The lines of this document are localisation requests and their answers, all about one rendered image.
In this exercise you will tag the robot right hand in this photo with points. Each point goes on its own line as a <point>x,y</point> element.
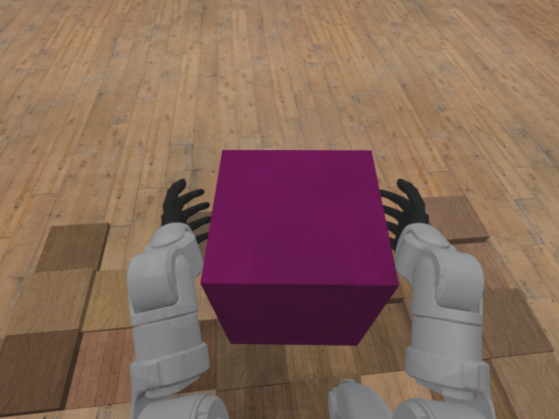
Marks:
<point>413,209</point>

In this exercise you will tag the right robot thigh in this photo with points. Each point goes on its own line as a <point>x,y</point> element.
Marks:
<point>356,401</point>

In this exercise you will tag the carton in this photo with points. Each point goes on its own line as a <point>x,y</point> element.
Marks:
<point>298,251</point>

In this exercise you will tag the left robot upper arm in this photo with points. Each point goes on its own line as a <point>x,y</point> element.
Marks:
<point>198,406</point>

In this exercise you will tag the robot left hand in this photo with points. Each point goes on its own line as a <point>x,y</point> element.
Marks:
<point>173,205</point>

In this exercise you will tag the right robot forearm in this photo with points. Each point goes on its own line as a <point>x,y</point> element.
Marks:
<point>447,291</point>

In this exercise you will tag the right robot upper arm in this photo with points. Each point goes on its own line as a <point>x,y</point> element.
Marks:
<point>418,408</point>

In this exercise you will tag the left robot forearm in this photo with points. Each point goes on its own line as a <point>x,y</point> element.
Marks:
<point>169,352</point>

